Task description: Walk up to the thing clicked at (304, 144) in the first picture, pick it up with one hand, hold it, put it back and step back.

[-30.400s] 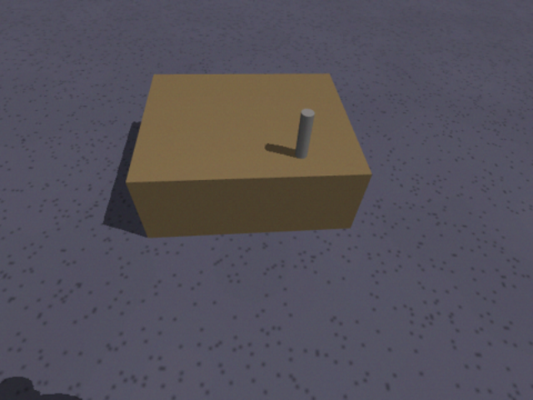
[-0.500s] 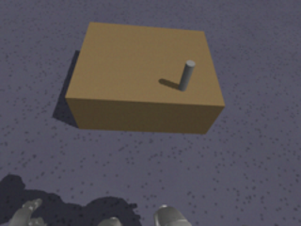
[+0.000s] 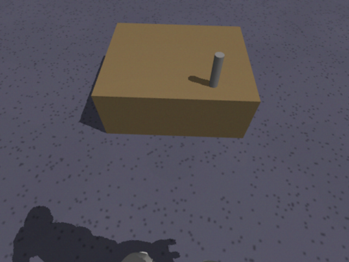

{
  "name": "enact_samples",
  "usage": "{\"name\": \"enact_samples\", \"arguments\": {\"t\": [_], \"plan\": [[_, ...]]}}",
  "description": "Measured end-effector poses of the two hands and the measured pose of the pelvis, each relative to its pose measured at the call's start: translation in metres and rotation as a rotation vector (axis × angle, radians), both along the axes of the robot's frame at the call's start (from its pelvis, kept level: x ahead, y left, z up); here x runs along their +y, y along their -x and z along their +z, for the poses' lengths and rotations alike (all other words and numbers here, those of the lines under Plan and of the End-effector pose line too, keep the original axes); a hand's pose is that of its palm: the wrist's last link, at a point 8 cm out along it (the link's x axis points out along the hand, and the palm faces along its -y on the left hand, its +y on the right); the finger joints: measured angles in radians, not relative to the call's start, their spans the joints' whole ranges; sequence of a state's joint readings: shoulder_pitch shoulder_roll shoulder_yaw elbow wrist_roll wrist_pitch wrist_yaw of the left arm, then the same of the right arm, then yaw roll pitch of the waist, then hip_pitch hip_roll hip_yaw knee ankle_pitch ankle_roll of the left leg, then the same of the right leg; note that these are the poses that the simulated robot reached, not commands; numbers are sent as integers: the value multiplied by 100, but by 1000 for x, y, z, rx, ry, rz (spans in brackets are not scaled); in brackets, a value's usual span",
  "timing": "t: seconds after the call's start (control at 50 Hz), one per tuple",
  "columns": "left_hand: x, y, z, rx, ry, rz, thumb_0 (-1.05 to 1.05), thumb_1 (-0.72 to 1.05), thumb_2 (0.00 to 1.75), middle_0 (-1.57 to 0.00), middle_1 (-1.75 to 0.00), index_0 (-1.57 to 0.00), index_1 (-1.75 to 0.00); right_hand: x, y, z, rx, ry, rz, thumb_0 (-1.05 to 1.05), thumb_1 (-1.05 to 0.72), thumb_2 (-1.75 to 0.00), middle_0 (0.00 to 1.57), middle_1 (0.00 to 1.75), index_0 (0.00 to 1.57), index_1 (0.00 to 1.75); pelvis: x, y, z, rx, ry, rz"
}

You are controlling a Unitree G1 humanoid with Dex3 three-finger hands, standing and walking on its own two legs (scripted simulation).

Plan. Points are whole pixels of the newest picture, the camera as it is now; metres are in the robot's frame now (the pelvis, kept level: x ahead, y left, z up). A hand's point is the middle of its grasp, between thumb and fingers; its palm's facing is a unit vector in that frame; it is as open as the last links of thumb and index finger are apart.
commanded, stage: step back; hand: right
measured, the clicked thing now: (216, 70) +1.07 -0.22 -0.30
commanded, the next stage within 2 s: stand in 1.02 s
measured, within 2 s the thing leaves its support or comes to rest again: neither
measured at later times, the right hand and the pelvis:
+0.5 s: hand out of the picture +0.04 -0.26 -0.14, palm faces -0.08 +0.92 -0.38, open 7.4 cm; pelvis -0.06 +0.01 +0.01, yaw +3 degrees
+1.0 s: hand out of the picture +0.09 -0.23 -0.13, palm faces -0.04 +0.95 -0.32, open 7.4 cm; pelvis -0.03 +0.01 +0.02, yaw +2 degrees
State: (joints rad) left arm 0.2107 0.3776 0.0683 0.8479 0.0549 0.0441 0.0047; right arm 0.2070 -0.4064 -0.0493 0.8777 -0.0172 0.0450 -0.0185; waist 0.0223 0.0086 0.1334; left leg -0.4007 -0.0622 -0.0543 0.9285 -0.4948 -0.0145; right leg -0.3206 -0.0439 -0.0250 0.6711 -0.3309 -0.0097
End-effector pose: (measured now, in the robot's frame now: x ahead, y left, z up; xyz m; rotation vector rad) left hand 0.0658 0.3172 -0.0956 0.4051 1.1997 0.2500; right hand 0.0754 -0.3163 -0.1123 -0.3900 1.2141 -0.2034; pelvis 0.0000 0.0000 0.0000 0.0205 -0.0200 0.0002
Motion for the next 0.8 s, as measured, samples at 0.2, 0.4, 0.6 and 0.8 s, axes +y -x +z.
{"name": "enact_samples", "arguments": {"t": [0.2, 0.4, 0.6, 0.8], "plan": [[4, 38, -11, -57, 64, 42, 1, 91, 90, -20, -30, -21, -30, 27, 42, 5, -30, -36, 33, 1, -91, -90, 21, 30, 20, 30, 5, 45, 1, -30, 8, 29], [-11, 92, -9, -8, 75, 66, 1, 91, 90, -20, -30, -21, -30, 15, 39, 12, -83, -50, 33, 1, -91, -90, 21, 30, 20, 30, -2, 60, 7, -23, 33, 19], [11, 93, -17, 39, 94, 93, 1, 91, 90, -20, -30, -21, -30, 30, 48, 14, -22, -25, 26, 1, -91, -90, 20, 30, 20, 29, 17, 53, 8, -14, 20, 35], [9, 48, -7, -22, 80, 59, 1, 91, 90, -20, -30, -21, -30, 47, 20, 12, -49, -81, 16, 1, -91, -90, 21, 30, 20, 30, 14, 39, 14, -16, 33, 37]]}}
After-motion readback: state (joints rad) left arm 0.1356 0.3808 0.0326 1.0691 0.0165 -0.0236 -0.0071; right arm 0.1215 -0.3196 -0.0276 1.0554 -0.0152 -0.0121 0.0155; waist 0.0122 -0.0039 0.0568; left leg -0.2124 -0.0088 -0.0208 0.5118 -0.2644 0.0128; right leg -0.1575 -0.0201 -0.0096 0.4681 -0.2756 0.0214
